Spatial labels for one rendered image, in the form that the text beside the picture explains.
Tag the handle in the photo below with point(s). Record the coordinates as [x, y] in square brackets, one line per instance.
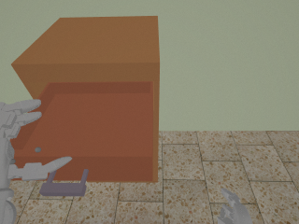
[64, 189]

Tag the robot left hand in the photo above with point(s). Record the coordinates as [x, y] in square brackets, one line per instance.
[12, 117]

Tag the robot right hand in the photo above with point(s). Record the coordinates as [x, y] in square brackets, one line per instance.
[238, 215]

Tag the drawer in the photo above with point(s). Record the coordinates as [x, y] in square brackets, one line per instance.
[104, 126]

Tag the left robot forearm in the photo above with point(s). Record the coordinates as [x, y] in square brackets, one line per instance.
[8, 212]

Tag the cabinet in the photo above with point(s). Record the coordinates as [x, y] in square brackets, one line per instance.
[97, 49]

